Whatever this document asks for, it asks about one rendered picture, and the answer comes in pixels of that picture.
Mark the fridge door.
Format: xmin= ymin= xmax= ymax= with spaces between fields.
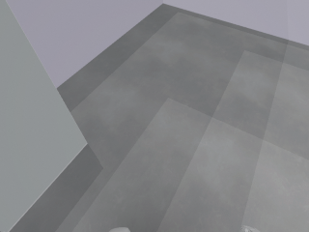
xmin=0 ymin=0 xmax=87 ymax=232

